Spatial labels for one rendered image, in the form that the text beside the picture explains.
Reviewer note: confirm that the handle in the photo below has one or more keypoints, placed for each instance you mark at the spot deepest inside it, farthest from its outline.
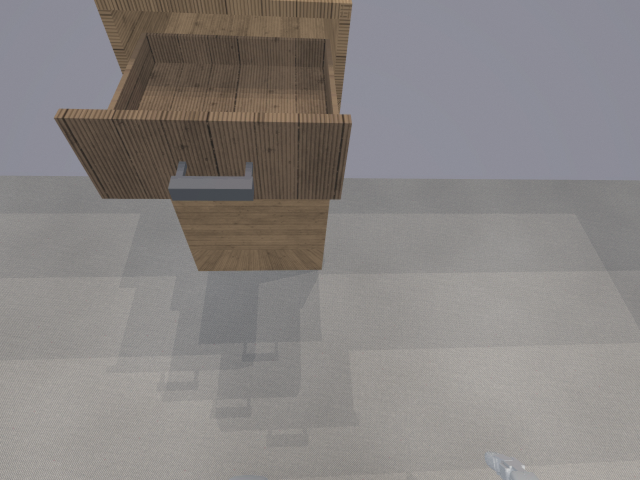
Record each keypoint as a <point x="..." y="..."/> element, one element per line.
<point x="211" y="188"/>

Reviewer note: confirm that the right robot hand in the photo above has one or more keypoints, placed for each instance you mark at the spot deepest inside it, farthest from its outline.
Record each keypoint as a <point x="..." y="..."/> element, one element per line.
<point x="508" y="468"/>

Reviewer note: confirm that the drawer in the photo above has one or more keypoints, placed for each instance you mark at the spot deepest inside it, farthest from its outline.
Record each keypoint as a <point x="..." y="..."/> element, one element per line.
<point x="217" y="102"/>

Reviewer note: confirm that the cabinet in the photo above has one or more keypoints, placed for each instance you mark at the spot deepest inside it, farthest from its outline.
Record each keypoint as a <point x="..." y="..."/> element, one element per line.
<point x="263" y="234"/>

